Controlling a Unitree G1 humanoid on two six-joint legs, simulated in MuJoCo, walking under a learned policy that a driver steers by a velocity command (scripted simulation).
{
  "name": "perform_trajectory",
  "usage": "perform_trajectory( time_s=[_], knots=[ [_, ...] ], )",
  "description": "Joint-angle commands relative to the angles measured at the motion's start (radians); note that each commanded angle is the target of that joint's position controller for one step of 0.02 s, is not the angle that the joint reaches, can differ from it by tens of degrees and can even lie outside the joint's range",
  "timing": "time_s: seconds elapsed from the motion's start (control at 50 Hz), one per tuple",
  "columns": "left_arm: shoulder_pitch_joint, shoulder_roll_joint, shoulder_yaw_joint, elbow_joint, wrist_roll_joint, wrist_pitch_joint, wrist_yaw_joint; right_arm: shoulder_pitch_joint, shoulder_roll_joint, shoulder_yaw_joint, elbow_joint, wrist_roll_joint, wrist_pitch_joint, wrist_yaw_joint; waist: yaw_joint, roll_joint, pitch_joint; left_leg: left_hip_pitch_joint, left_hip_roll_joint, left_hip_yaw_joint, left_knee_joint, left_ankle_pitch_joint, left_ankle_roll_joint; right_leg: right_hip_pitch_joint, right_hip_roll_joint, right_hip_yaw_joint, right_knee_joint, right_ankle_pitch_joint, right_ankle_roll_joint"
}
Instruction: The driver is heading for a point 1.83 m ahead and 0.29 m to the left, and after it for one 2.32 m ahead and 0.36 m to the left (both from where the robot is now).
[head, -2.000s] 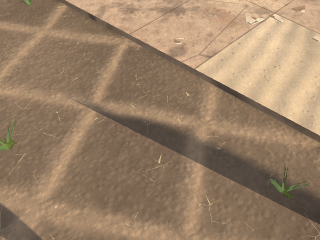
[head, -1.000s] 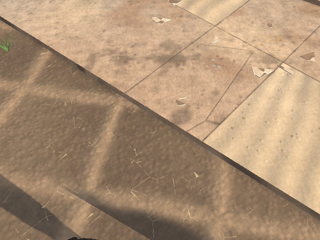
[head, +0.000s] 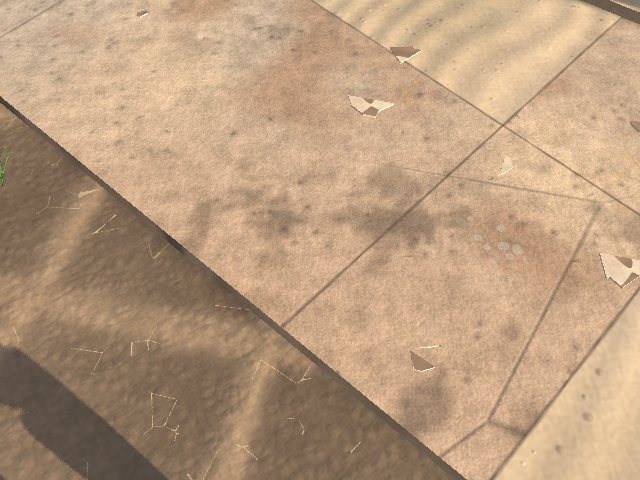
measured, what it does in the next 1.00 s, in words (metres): steps on the spot: right foot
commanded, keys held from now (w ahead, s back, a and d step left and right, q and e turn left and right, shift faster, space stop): no key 1.00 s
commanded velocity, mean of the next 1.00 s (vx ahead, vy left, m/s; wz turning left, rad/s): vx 0.03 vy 0.00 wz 0.00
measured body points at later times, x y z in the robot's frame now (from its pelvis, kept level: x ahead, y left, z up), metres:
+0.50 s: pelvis +0.06 -0.03 -0.01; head +0.08 -0.03 +0.44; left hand +0.15 +0.22 -0.15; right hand +0.11 -0.28 -0.15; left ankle +0.04 +0.08 -0.74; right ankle +0.08 -0.15 -0.74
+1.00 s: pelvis +0.05 -0.02 -0.01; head +0.06 -0.02 +0.44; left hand +0.11 +0.22 -0.16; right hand +0.08 -0.27 -0.16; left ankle +0.04 +0.08 -0.74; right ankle +0.08 -0.15 -0.74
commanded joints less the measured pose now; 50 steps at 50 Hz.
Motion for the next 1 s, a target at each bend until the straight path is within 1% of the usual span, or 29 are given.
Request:
perform_trajectory(
  time_s=[0.02, 0.04, 0.06, 0.08, 0.1, 0.12, 0.14, 0.16, 0.18, 0.2, 0.24, 0.26, 0.32, 0.38, 0.5, 0.7, 1.0],
  knots=[
    [0.085, 0.061, 0.014, -0.004, 0.000, 0.020, 0.003, -0.063, -0.142, -0.026, -0.050, 0.007, -0.004, -0.011, 0.048, 0.138, -0.143, -0.012, 0.257, -0.134, -0.101, 0.354, 0.155, 0.237, 0.008, -0.005, -0.102, 0.079, 0.000],
    [0.071, 0.064, 0.015, -0.005, 0.002, 0.023, 0.004, -0.062, -0.136, -0.023, -0.042, 0.010, 0.000, -0.012, 0.048, 0.137, -0.125, -0.016, 0.255, -0.143, -0.097, 0.265, 0.147, 0.254, 0.012, -0.008, -0.149, 0.081, -0.007],
    [0.067, 0.063, 0.017, -0.002, 0.006, 0.022, 0.004, -0.072, -0.128, -0.019, -0.035, 0.017, 0.004, -0.014, 0.058, 0.131, -0.109, -0.028, 0.240, -0.143, -0.078, 0.174, 0.128, 0.292, 0.020, -0.019, -0.222, 0.111, -0.019],
    [0.065, 0.068, 0.019, 0.003, 0.014, 0.022, 0.004, -0.057, -0.112, -0.014, -0.026, 0.025, 0.006, -0.015, 0.060, 0.119, -0.097, -0.031, 0.210, -0.143, -0.055, 0.068, 0.096, 0.330, 0.024, -0.023, -0.301, 0.147, -0.034],
    [0.064, 0.090, 0.023, 0.002, 0.023, 0.020, 0.006, -0.021, -0.093, -0.007, -0.013, 0.022, 0.007, -0.015, 0.052, 0.085, -0.088, -0.041, 0.177, -0.141, -0.027, -0.032, 0.054, 0.373, -0.013, 0.015, -0.346, 0.238, -0.050],
    [0.060, 0.137, 0.031, -0.003, 0.023, 0.021, 0.011, 0.031, -0.084, -0.006, -0.004, 0.007, 0.005, -0.014, 0.007, 0.010, -0.088, -0.083, 0.119, -0.113, 0.025, -0.143, 0.016, 0.426, -0.070, 0.063, -0.335, 0.352, -0.077],
    [0.029, 0.159, 0.038, 0.005, 0.007, 0.027, 0.013, 0.103, -0.072, -0.008, 0.015, 0.007, 0.006, -0.016, -0.047, -0.099, -0.081, -0.094, 0.057, -0.060, 0.024, -0.202, -0.013, 0.406, -0.086, 0.080, -0.334, 0.251, -0.112],
    [0.012, 0.098, 0.030, 0.012, 0.000, 0.028, 0.005, 0.063, -0.073, -0.006, 0.017, 0.006, 0.016, -0.024, -0.019, -0.100, -0.059, -0.018, 0.051, -0.030, 0.030, -0.174, -0.031, 0.305, -0.055, 0.073, -0.368, 0.068, -0.102],
    [0.002, 0.066, 0.023, 0.016, 0.004, 0.024, 0.001, 0.020, -0.091, -0.011, 0.012, 0.010, 0.028, -0.031, -0.004, -0.076, -0.029, 0.005, 0.057, -0.029, 0.038, -0.154, -0.036, 0.261, -0.031, 0.060, -0.384, 0.016, -0.083],
    [-0.008, 0.063, 0.020, 0.020, 0.009, 0.019, 0.000, 0.003, -0.093, -0.013, 0.012, 0.013, 0.037, -0.036, -0.002, -0.059, -0.019, 0.014, 0.065, -0.035, 0.043, -0.134, -0.032, 0.251, -0.018, 0.046, -0.381, 0.045, -0.068],
    [-0.003, 0.073, 0.023, 0.037, 0.008, 0.008, 0.000, 0.010, -0.093, -0.015, 0.021, 0.009, 0.044, -0.038, -0.001, -0.047, -0.035, 0.030, 0.075, -0.044, 0.047, -0.087, -0.028, 0.286, -0.005, 0.030, -0.353, 0.132, -0.061],
    [0.007, 0.071, 0.022, 0.047, 0.004, 0.005, 0.001, 0.008, -0.094, -0.016, 0.026, 0.011, 0.043, -0.037, 0.005, -0.033, -0.046, 0.037, 0.078, -0.047, 0.051, -0.058, -0.026, 0.308, -0.002, 0.024, -0.338, 0.178, -0.062],
    [0.013, 0.071, 0.022, 0.068, 0.001, 0.005, 0.003, 0.000, -0.091, -0.018, 0.040, 0.018, 0.040, -0.035, 0.013, -0.006, -0.066, 0.052, 0.083, -0.046, 0.067, 0.011, -0.029, 0.348, 0.003, 0.017, -0.308, 0.270, -0.069],
    [0.011, 0.071, 0.022, 0.084, -0.001, 0.010, 0.005, 0.002, -0.087, -0.020, 0.056, 0.020, 0.046, -0.036, 0.015, 0.017, -0.066, 0.065, 0.084, -0.044, 0.075, 0.037, -0.032, 0.358, 0.009, 0.011, -0.297, 0.293, -0.074],
    [0.004, 0.065, 0.021, 0.110, -0.001, 0.021, 0.007, 0.010, -0.085, -0.020, 0.086, 0.021, 0.055, -0.040, 0.015, 0.040, -0.047, 0.074, 0.089, -0.044, 0.076, 0.040, -0.035, 0.358, 0.022, -0.001, -0.294, 0.274, -0.072],
    [0.001, 0.057, 0.018, 0.145, 0.000, 0.034, 0.009, 0.019, -0.082, -0.014, 0.120, 0.020, 0.055, -0.044, 0.019, 0.040, -0.008, 0.056, 0.095, -0.049, 0.051, -0.021, -0.037, 0.356, 0.037, -0.014, -0.316, 0.198, -0.059],
    [0.029, 0.051, 0.008, 0.188, 0.001, 0.035, 0.012, 0.051, -0.064, -0.001, 0.150, 0.018, 0.050, -0.043, 0.023, 0.044, 0.022, 0.033, 0.094, -0.055, 0.008, -0.118, -0.034, 0.341, 0.044, -0.019, -0.344, 0.110, -0.046]
  ],
)
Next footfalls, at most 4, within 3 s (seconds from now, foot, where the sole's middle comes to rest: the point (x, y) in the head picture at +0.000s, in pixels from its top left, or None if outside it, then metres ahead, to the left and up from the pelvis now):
0.10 right None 0.12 -0.15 -0.78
2.36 right None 0.17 -0.17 -0.78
2.82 left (296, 456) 0.52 0.04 -0.78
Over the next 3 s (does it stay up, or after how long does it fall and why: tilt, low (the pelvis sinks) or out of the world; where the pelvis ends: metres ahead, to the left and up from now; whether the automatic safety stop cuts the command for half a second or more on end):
stays up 0.38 -0.04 -0.01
